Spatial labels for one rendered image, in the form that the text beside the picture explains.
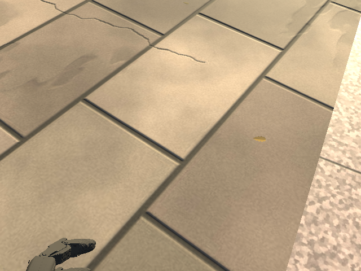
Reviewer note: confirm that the robot left hand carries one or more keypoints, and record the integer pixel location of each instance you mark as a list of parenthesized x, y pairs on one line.
[(59, 252)]

